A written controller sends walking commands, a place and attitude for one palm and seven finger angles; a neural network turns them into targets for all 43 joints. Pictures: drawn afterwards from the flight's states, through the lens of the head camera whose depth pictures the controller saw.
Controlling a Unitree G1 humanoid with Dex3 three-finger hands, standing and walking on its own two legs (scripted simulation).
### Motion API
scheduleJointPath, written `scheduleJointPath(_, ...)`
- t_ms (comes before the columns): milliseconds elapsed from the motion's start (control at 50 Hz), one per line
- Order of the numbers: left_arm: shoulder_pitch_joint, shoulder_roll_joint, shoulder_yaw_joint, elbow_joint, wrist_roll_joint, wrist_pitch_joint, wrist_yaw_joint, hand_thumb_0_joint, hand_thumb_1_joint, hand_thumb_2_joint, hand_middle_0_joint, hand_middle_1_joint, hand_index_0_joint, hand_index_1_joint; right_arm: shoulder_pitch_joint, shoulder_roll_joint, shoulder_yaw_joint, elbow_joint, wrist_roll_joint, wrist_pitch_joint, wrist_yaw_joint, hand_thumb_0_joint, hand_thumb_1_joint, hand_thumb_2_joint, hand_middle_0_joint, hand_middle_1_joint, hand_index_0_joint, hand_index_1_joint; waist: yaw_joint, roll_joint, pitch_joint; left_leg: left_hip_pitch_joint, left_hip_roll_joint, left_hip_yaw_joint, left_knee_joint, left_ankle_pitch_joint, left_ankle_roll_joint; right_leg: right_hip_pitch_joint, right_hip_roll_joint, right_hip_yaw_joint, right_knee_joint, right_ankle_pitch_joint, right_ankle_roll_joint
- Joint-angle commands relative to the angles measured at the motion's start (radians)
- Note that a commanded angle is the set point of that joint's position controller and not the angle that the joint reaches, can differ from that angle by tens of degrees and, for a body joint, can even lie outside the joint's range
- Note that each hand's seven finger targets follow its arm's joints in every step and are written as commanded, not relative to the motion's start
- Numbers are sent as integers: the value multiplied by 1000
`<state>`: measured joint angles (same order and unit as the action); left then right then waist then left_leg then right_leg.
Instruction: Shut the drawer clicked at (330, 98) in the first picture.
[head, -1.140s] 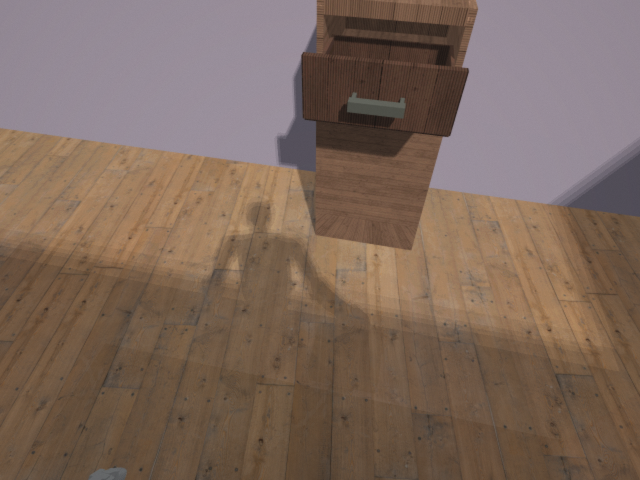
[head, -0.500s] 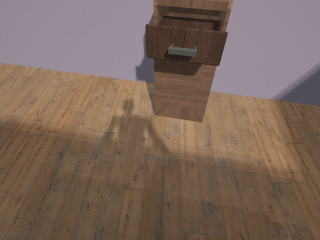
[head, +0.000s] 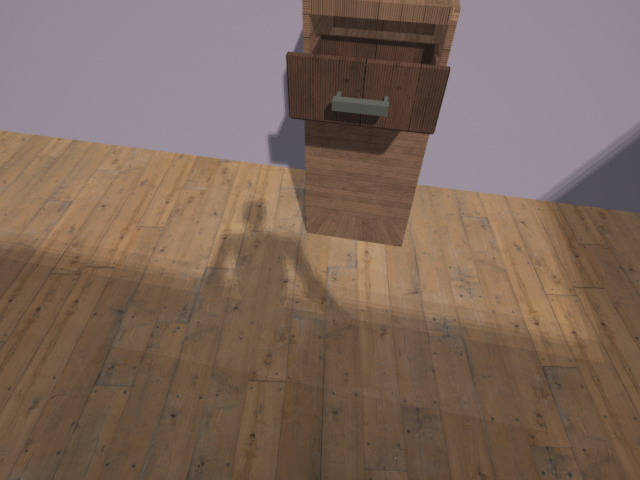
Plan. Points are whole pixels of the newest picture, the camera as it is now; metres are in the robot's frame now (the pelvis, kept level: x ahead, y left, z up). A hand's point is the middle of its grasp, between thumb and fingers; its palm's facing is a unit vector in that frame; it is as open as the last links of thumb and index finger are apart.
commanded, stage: look at it before walking up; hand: left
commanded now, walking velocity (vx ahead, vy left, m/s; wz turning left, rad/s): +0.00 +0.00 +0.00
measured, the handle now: (361, 101) +0.92 -0.04 +0.03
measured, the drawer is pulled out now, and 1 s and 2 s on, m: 0.28 0.28 0.28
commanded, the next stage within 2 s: walk to a spot facing it in 0.30 s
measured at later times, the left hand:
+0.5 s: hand out of the picture +0.07 +0.24 -0.16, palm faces -0.03 -0.95 -0.31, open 7.4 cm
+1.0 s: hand out of the picture +0.17 +0.13 -0.17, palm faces -0.22 -0.95 -0.21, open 7.4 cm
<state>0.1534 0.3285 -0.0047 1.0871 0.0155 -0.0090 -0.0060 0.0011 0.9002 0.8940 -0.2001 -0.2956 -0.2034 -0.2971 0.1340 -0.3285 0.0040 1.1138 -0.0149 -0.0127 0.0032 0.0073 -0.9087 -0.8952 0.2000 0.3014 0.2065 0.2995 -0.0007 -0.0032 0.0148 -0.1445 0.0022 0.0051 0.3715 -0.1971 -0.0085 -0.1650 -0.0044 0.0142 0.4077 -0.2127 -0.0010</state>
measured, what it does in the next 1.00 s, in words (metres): walks ahead, turning right: right foot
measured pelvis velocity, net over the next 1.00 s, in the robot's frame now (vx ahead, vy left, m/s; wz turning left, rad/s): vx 0.12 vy -0.06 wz -0.30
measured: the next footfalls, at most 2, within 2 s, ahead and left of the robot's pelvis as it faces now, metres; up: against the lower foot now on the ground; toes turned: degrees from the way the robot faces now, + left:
right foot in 0.80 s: +0.13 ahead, -0.14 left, +0.00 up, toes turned -18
left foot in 1.30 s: +0.43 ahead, +0.01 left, +0.00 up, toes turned -20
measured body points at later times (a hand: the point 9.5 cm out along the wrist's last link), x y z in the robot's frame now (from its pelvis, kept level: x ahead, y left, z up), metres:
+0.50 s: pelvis +0.01 +0.00 +0.00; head +0.01 +0.00 +0.45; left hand +0.07 +0.29 -0.14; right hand +0.08 -0.29 -0.14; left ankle +0.00 +0.13 -0.74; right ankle +0.01 -0.12 -0.74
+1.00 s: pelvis +0.12 -0.06 -0.01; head +0.13 -0.07 +0.44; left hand +0.18 +0.18 -0.15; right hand +0.10 -0.31 -0.16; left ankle +0.16 +0.08 -0.66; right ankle +0.09 -0.13 -0.74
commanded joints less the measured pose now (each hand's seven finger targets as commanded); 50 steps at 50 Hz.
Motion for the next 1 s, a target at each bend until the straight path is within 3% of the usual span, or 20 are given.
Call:
scheduleJointPath(0,-32,207,40,-63,-5,-19,17,0,900,900,-200,-300,-200,-300,-45,-199,-39,-56,5,-24,-16,0,-900,-900,200,300,200,300,4,13,-25,-4,114,-96,-68,75,31,-6,-111,109,-85,78,-31)
scheduleJointPath(380,-19,205,39,-57,-6,-22,19,0,900,900,-200,-300,-200,-300,-45,-195,-38,-51,6,-23,-19,0,-900,-900,200,300,200,300,4,5,-41,26,118,-87,-63,131,27,19,-115,109,-87,164,-33)
scheduleJointPath(420,41,102,21,-34,-6,-2,19,0,900,900,-200,-300,-200,-300,15,-89,-17,-30,-1,-10,-16,0,-900,-900,200,300,200,300,3,6,-35,30,111,-48,-33,12,9,-8,-100,125,-81,29,-26)
scheduleJointPath(480,69,107,36,-52,1,17,5,0,900,900,-200,-300,-200,-300,57,-89,-31,-41,-7,0,-14,0,-900,-900,200,300,200,300,4,-24,42,-27,103,-24,-4,-244,16,-96,-79,177,-81,-244,-51)
scheduleJointPath(520,81,110,49,-80,3,21,-5,0,900,900,-200,-300,-200,-300,70,-106,-45,-64,-8,-1,-14,0,-900,-900,200,300,200,300,2,-8,89,-43,119,-36,-1,-334,28,-172,-55,193,-46,-319,-65)
scheduleJointPath(560,74,87,56,-111,4,18,-13,0,900,900,-200,-300,-200,-300,114,-129,-62,-73,-7,-7,-17,0,-900,-900,200,300,200,300,-18,80,125,10,191,-118,-63,-425,71,-299,-1,142,89,-324,-59)
scheduleJointPath(580,64,57,57,-133,3,12,-18,0,900,900,-200,-300,-200,-300,148,-152,-74,-76,-7,-13,-20,0,-900,-900,200,300,200,300,-34,154,124,55,269,-206,-134,-459,112,-366,44,65,231,-269,-45)
scheduleJointPath(600,20,37,60,-160,3,8,-21,0,900,900,-200,-300,-200,-300,174,-167,-87,-80,-3,-23,-22,0,-900,-900,200,300,200,300,-48,209,138,96,368,-266,-193,-399,165,-446,26,-12,388,-247,-25)
scheduleJointPath(620,-18,32,64,-184,6,5,-24,0,900,900,-200,-300,-200,-300,192,-155,-89,-83,-4,-32,-23,0,-900,-900,200,300,200,300,-59,187,141,143,404,-264,-200,-275,197,-515,-20,-5,474,-281,-16)
scheduleJointPath(640,-29,31,68,-196,7,1,-28,0,900,900,-200,-300,-200,-300,205,-135,-89,-84,-4,-40,-24,0,-900,-900,200,300,200,300,-55,146,130,174,417,-242,-180,-169,209,-541,-48,9,497,-281,-14)
scheduleJointPath(660,-20,10,71,-199,5,-3,-32,0,900,900,-200,-300,-200,-300,190,-124,-90,-88,-7,-44,-25,0,-900,-900,200,300,200,300,-40,134,124,166,414,-169,-152,-76,198,-519,-77,2,484,-274,-13)
scheduleJointPath(720,87,-41,72,-172,2,-6,-42,0,900,900,-200,-300,-200,-300,126,-104,-89,-107,-15,-47,-25,0,-900,-900,200,300,200,300,21,127,66,34,336,34,-37,24,120,-239,-65,-85,294,-185,-21)
scheduleJointPath(760,328,0,90,-96,8,-15,-37,0,900,900,-200,-300,-200,-300,91,-91,-88,-122,-6,-45,-16,0,-900,-900,200,300,200,300,135,-14,-31,-131,229,178,312,44,54,107,13,-132,133,-32,-45)
scheduleJointPath(780,450,117,119,-69,16,-31,-17,0,900,900,-200,-300,-200,-300,86,-21,-72,-160,8,-46,-3,0,-900,-900,200,300,200,300,179,-309,-71,-394,124,237,642,-202,-3,272,-221,265,-48,-201,-140)
scheduleJointPath(800,487,169,126,-68,-3,-38,-2,0,900,900,-200,-300,-200,-300,19,4,-65,-214,4,-54,0,0,-900,-900,200,300,200,300,170,-353,-44,-569,51,138,859,-388,-15,260,-380,647,-204,-158,-228)
scheduleJointPath(820,446,152,128,-83,-10,-37,9,0,900,900,-200,-300,-200,-300,-7,-16,-74,-219,1,-54,-3,0,-900,-900,200,300,200,300,147,-207,-16,-613,96,34,907,-317,-6,267,-376,602,-190,-142,-261)
scheduleJointPath(840,394,115,122,-99,-10,-39,13,0,900,900,-200,-300,-200,-300,-31,-1,-77,-214,2,-55,0,0,-900,-900,200,300,200,300,130,-124,18,-605,128,36,923,-240,-4,180,-350,556,-184,-154,-254)
scheduleJointPath(900,254,29,93,-139,3,-52,14,0,900,900,-200,-300,-200,-300,25,24,-78,-181,-12,-39,3,0,-900,-900,200,300,200,300,36,-58,58,-512,156,10,855,-102,-27,-23,-275,371,-197,-64,-218)
scheduleJointPath(940,254,26,92,-131,8,-62,15,0,900,900,-200,-300,-200,-300,63,48,-77,-174,-13,-28,8,0,-900,-900,200,300,200,300,10,-40,40,-486,143,27,803,-60,-39,-44,-231,293,-189,30,-207)
scheduleJointPath(980,258,17,91,-126,6,-68,13,0,900,900,-200,-300,-200,-300,50,55,-80,-188,-12,-19,12,0,-900,-900,200,300,200,300,3,-57,56,-501,140,27,765,2,-48,-67,-204,256,-209,32,-201)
